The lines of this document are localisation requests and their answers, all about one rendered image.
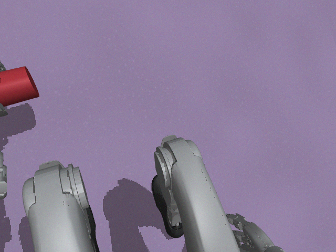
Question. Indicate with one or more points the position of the right robot foot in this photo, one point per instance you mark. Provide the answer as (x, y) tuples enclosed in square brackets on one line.
[(173, 231)]

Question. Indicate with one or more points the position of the can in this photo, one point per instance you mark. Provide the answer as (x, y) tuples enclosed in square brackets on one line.
[(16, 85)]

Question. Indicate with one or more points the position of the left robot foot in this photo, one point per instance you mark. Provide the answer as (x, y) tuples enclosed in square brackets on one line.
[(93, 229)]

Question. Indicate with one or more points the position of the right robot hand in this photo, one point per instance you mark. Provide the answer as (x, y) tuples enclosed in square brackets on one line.
[(252, 237)]

